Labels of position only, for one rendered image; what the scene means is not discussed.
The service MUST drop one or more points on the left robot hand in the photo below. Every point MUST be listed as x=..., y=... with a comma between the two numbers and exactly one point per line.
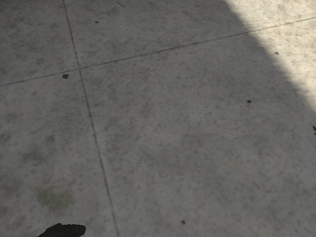
x=65, y=230

